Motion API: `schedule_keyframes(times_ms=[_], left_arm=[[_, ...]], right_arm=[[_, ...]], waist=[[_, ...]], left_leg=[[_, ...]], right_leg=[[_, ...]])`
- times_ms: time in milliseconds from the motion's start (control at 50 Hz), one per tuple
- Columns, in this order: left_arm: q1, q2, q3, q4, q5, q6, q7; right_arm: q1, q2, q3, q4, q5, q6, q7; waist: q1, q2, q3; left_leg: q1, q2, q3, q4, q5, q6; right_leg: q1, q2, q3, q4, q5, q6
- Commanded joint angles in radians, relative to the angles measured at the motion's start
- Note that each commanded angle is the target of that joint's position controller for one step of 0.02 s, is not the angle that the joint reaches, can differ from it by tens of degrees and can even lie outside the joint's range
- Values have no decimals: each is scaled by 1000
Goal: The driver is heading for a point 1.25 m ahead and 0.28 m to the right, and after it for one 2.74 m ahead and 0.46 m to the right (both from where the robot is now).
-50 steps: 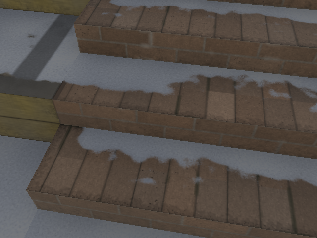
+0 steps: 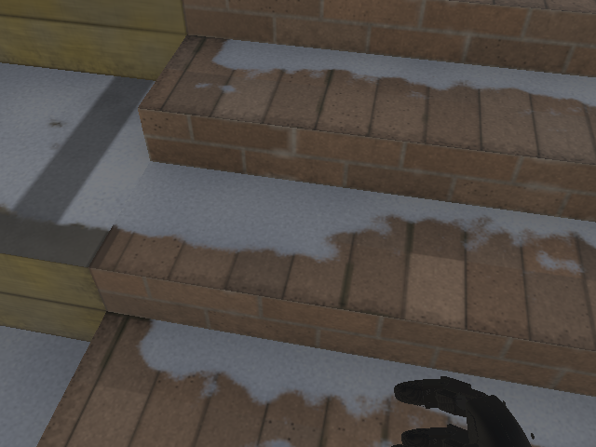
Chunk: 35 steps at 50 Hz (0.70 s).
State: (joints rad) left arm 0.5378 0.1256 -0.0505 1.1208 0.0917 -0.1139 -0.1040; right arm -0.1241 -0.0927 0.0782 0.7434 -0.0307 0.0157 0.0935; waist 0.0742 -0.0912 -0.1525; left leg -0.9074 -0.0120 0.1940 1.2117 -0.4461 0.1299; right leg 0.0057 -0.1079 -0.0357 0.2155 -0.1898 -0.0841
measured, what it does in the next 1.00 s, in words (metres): climbs, turning right: right foot 0.15 m higher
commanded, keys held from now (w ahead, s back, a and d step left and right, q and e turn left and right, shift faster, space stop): w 0.18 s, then w+e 0.24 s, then e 0.38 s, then w+e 0.12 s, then w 0.08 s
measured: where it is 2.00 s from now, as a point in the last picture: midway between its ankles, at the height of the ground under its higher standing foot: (378, 154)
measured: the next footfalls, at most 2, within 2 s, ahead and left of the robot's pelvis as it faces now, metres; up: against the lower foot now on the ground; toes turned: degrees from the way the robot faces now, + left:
right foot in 0.52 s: +0.44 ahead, -0.13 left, +0.29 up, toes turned -11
left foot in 1.22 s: +0.74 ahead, +0.09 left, +0.43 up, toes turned -20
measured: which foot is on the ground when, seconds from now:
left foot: down 0.00-0.56, up 0.58-1.00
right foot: down 0.00-0.02, up 0.04-0.50, down 0.52-1.00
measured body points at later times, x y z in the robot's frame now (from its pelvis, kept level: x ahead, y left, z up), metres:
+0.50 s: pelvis +0.25 -0.01 +0.13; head +0.26 -0.02 +0.58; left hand +0.51 +0.12 +0.05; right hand +0.13 -0.16 -0.03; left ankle +0.10 +0.09 -0.61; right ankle +0.40 -0.13 -0.45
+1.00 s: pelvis +0.43 -0.03 +0.26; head +0.43 -0.03 +0.71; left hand +0.49 +0.16 +0.10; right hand +0.53 -0.29 +0.15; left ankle +0.52 +0.08 -0.19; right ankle +0.40 -0.12 -0.47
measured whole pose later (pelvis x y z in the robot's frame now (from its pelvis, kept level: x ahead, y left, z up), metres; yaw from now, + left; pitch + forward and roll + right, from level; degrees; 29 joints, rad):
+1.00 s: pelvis +0.43 -0.03 +0.26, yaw -21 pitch +5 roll -1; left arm 0.41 0.13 -0.01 0.97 0.07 -0.11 -0.03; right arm 0.11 -0.20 0.04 0.82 -0.08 -0.05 0.00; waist 0.09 0.00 -0.12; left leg -1.18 0.05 -0.04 2.02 -0.27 0.01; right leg -0.36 0.12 0.13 0.57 -0.29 -0.10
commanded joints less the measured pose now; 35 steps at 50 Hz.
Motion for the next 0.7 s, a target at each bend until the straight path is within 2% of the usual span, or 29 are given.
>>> schedule_keyframes(times_ms=[20,40,60,80,100,120,140,180,200,220,280,320,340,360,400,420,440,480,500,520,540,560,580,600,620,640,660,680,700], left_arm=[[120,115,42,-33,36,7,-33],[-5,80,60,-54,-25,28,-45],[-92,88,81,-77,-52,24,-36],[-170,54,69,-129,-43,20,-5],[-225,57,64,-164,-37,30,10],[-204,46,53,-171,-37,49,18],[-196,35,44,-184,-33,76,22],[-207,27,36,-182,-50,98,17],[-233,45,40,-187,-55,91,15],[-277,36,28,-188,-64,87,7],[-441,37,6,-264,-66,75,23],[-545,40,-6,-319,-73,70,37],[-615,71,-5,-359,-80,77,46],[-661,78,-4,-376,-76,89,49],[-802,49,-11,-429,-62,135,32],[-756,19,-12,-418,-48,147,17],[-692,-10,-20,-416,-49,161,1],[-716,32,-1,-440,-62,149,-13],[-656,60,14,-423,-69,135,-11],[-539,99,36,-384,-82,116,9],[-362,158,54,-351,-88,97,44],[-168,204,68,-311,-67,102,65],[37,270,97,-239,-9,111,63],[1,334,136,-204,-2,76,77],[-140,271,124,-222,-22,46,92],[-288,199,107,-224,-42,33,91],[-360,120,81,-208,-52,25,78],[-426,54,55,-204,-53,29,65],[-436,29,46,-205,-46,27,59]], right_arm=[[638,-278,-89,159,-31,0,-57],[799,-330,-118,229,-60,-20,-66],[733,-286,-105,268,-56,-56,-67],[554,-214,-96,273,-34,-79,-51],[419,-115,-76,286,-21,-85,-33],[348,-35,-51,300,-36,-87,-26],[292,13,-34,307,-40,-93,-26],[255,-9,-45,293,-32,-114,-34],[261,-13,-41,290,-50,-128,-42],[356,-25,-39,318,-78,-132,-49],[580,-34,-21,404,-119,-116,-53],[663,-36,-11,431,-130,-116,-52],[696,-51,-8,438,-135,-119,-45],[757,-49,-5,446,-135,-121,-46],[749,-57,-1,419,-97,-118,-24],[689,-81,-1,379,-70,-127,-21],[657,-139,-8,369,-52,-136,-17],[689,-268,-44,355,-15,-158,-24],[677,-306,-62,349,0,-160,-24],[669,-332,-78,344,-4,-157,-21],[717,-251,-75,299,-59,-163,-26],[711,-232,-67,263,-68,-153,-6],[558,-212,-96,234,-10,-122,13],[563,-168,-100,237,14,-112,20],[499,-165,-108,204,-3,-116,-13],[441,-143,-105,175,-20,-114,-41],[411,-91,-83,131,-26,-108,-53],[395,-77,-77,108,-25,-97,-57],[418,-94,-78,103,-14,-88,-62]], waist=[[-299,233,-197],[-331,327,-97],[-270,236,54],[-175,203,127],[-107,82,116],[-46,20,81],[13,9,86],[45,89,119],[52,118,124],[16,173,132],[-57,123,159],[-81,106,148],[-100,78,138],[-135,132,140],[-155,172,167],[-112,183,192],[-63,200,163],[-32,235,106],[-6,248,99],[18,282,47],[1,155,-192],[71,23,-384],[151,-89,-297],[96,-12,-148],[40,17,-47],[-25,79,-2],[-93,67,14],[-147,101,5],[-166,96,0]], left_leg=[[1022,171,-760,-591,70,260],[859,301,-1101,-833,-101,311],[699,294,-1061,-845,-290,225],[584,269,-904,-797,-216,205],[530,249,-733,-797,-106,175],[497,231,-621,-823,11,133],[452,203,-503,-842,103,103],[380,151,-301,-898,164,82],[339,129,-245,-926,170,65],[367,143,-259,-948,172,93],[667,218,-293,-940,193,92],[790,231,-247,-966,245,79],[813,239,-223,-1009,223,65],[820,236,-209,-1043,245,76],[670,269,-143,-1183,330,106],[596,271,-91,-1187,488,106],[549,275,-37,-1134,840,126],[735,287,-21,-1000,1563,107],[860,294,-23,-926,1688,84],[906,293,-16,-820,1804,51],[625,254,-27,-539,1653,-34],[395,128,-100,-283,995,-81],[209,-46,-255,153,233,-105],[88,-8,-417,405,304,-83],[67,16,-428,522,317,-84],[45,4,-413,590,308,-59],[13,-9,-414,655,311,-16],[-7,2,-401,668,295,16],[-58,7,-381,655,299,20]], right_leg=[[-710,80,136,767,505,-74],[-856,185,288,1444,177,-65],[-1016,182,372,1760,231,-83],[-1094,186,359,1864,236,-127],[-1125,182,354,1875,250,-174],[-1122,159,346,1843,309,-202],[-1129,128,303,1795,304,-210],[-1108,97,204,1749,173,-187],[-1076,88,161,1762,182,-183],[-1153,91,130,1949,129,-183],[-1513,98,196,2045,68,-224],[-1571,60,162,1897,69,-232],[-1533,35,134,1666,159,-212],[-1508,22,78,1601,191,-189],[-1282,-19,-58,1414,97,-141],[-1119,-2,-99,1354,57,-120],[-960,37,-133,1336,66,-106],[-792,135,-183,1078,-81,-62],[-728,191,-217,859,-95,-63],[-567,233,-205,727,-56,-78],[-90,130,56,852,469,-198],[184,2,465,568,360,-323],[124,-124,807,273,287,-375],[-49,-136,786,239,115,-294],[-238,-104,693,257,20,-273],[-354,-71,614,237,20,-252],[-433,-49,555,214,117,-248],[-489,-24,471,190,179,-226],[-486,-14,396,180,298,-205]])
